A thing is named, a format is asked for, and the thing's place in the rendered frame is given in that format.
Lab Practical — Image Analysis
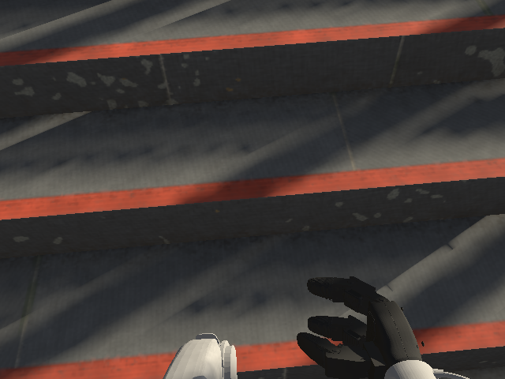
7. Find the left robot shin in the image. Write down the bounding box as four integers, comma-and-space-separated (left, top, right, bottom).
176, 333, 220, 354

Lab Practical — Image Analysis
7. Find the right robot hand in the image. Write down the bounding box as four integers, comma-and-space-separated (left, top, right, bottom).
297, 276, 425, 379

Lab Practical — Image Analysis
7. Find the robot right forearm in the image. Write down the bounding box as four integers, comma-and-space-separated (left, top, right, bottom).
384, 360, 439, 379

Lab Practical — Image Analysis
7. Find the left robot thigh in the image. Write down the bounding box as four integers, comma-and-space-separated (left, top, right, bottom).
163, 339, 238, 379

